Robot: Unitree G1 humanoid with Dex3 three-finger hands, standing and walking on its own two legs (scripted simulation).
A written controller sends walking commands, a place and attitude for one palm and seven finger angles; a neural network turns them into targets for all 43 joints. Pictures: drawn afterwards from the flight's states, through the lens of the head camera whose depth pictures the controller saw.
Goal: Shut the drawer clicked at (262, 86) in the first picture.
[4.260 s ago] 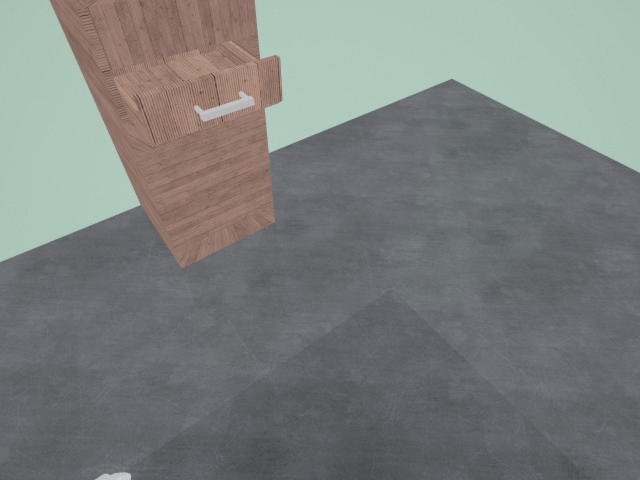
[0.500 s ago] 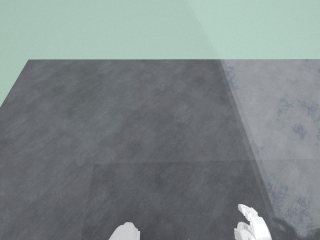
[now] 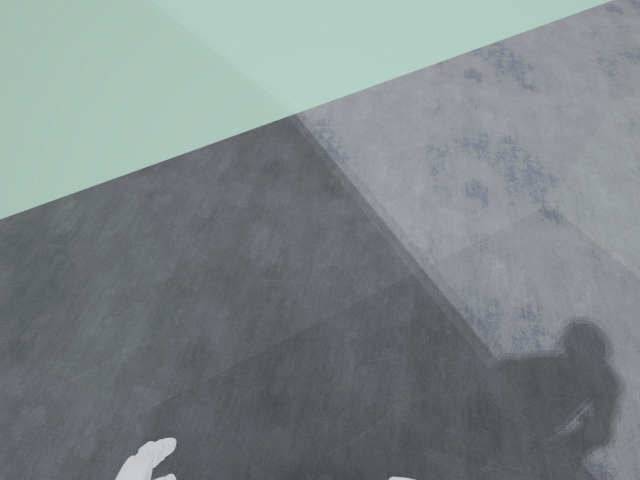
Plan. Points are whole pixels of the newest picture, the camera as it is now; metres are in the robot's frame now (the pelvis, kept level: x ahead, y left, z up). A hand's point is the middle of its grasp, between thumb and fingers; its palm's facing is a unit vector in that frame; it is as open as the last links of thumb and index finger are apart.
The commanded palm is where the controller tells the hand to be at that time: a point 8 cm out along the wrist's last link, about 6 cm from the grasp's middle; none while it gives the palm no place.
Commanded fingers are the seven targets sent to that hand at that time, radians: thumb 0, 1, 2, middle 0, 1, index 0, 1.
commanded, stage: walk to a spot facing it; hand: left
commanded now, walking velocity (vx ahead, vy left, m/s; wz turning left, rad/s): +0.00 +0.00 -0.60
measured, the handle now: out of the picture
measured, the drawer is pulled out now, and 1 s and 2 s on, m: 0.16 0.16 0.16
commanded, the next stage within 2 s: none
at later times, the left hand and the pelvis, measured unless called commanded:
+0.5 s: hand out of the picture +0.14 +0.21 -0.17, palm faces -0.18 -0.96 -0.19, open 7.4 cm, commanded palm none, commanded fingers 0.00 0.90 0.90 -0.20 -0.30 -0.20 -0.30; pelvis +0.02 +0.03 +0.01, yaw -16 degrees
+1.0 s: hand (259, 426) +0.21 +0.11 -0.14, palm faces -0.55 -0.79 -0.27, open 7.4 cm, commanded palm none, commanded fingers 0.00 0.90 0.90 -0.20 -0.30 -0.20 -0.30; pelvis +0.00 +0.00 +0.00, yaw -35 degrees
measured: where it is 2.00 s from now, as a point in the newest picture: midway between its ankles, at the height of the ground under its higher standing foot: outside the picture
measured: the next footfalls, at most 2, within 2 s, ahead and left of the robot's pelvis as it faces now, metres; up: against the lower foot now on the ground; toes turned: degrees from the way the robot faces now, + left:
left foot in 0.46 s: +0.10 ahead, +0.12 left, +0.00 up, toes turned -11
right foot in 0.96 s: -0.03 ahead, -0.10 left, +0.00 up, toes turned -40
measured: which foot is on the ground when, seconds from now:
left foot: up 0.00-0.44, down 0.46-0.96, up 0.98-1.00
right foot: down 0.00-0.46, up 0.48-0.94, down 0.96-1.00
